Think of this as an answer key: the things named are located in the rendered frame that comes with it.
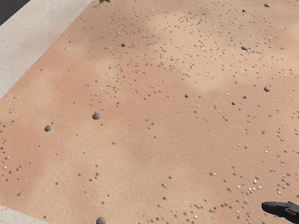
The right robot hand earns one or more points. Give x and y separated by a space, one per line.
288 210

